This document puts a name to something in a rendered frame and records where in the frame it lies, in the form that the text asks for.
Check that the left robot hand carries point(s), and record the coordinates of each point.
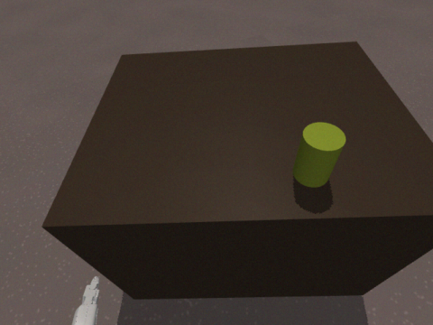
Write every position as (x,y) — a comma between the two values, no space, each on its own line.
(86,314)

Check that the can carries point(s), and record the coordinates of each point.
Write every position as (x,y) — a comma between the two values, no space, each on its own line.
(318,152)

